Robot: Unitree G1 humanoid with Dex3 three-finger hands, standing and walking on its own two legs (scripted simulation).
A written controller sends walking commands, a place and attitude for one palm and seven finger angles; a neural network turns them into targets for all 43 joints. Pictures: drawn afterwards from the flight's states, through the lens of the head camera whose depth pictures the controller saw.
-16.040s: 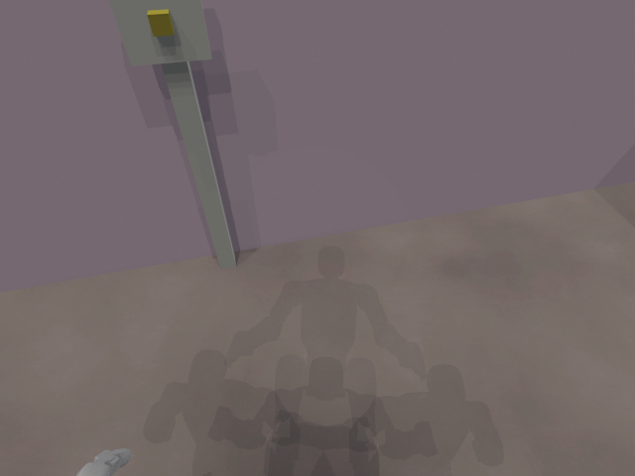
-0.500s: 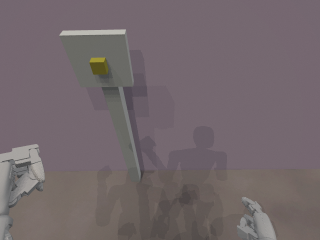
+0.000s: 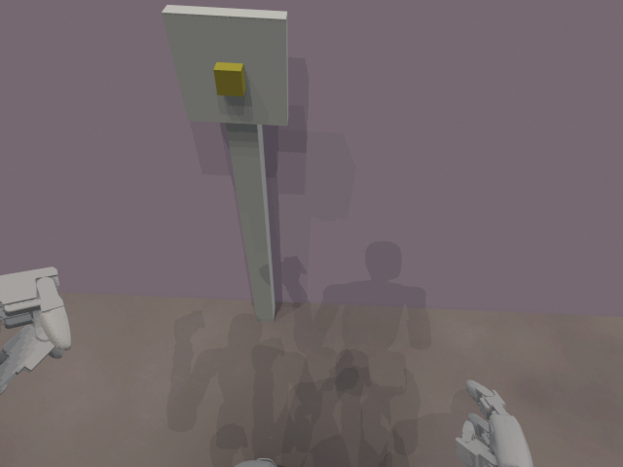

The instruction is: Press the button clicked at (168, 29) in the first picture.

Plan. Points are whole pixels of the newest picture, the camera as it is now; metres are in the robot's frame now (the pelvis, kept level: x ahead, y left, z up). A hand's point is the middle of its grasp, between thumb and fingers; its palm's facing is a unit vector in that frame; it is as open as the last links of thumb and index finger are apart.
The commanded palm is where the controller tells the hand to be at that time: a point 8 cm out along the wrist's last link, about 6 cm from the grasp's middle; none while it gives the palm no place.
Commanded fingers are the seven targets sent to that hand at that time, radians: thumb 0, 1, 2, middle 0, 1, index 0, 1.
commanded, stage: step back with the hand held close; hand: left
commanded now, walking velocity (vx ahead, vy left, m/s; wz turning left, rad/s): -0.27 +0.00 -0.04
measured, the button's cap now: (230, 78) +0.64 +0.18 +0.17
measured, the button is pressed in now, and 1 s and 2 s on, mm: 0 0 0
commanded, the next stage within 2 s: stop stepping back and stand still in 0.52 s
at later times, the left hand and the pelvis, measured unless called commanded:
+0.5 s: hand (5, 410) +0.13 +0.23 +0.19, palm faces +0.29 -0.86 -0.42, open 3.1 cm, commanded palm +0.07 +0.28 +0.19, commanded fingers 0.00 0.90 0.90 -1.30 -1.50 -1.30 -1.50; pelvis -0.08 +0.01 +0.01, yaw -4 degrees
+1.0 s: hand out of the picture +0.03 +0.21 +0.18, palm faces +0.30 -0.86 -0.40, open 3.1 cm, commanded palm -0.01 +0.26 +0.19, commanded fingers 0.00 0.90 0.90 -1.30 -1.50 -1.30 -1.50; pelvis -0.16 -0.01 +0.01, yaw -5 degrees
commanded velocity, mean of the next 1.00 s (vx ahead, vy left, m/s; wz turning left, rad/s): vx -0.16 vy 0.02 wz -0.03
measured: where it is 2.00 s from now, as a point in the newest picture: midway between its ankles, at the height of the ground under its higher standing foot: outside the picture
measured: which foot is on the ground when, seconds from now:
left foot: down 0.00-0.60, up 0.62-0.68, down 0.70-0.84, up 0.86-1.00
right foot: down 0.00-0.22, up 0.24-0.54, down 0.56-1.00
